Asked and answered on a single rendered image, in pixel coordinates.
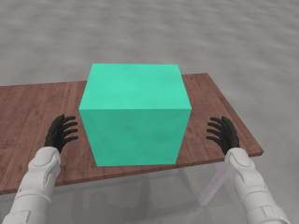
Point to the table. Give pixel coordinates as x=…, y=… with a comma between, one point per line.
x=27, y=112

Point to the carton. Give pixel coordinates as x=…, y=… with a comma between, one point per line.
x=135, y=114

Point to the robot left forearm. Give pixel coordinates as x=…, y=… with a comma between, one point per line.
x=33, y=198

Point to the robot left hand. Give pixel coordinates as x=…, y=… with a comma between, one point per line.
x=56, y=134

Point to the robot right hand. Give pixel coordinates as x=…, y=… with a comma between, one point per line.
x=227, y=134

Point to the robot right forearm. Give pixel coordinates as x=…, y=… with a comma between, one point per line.
x=256, y=198

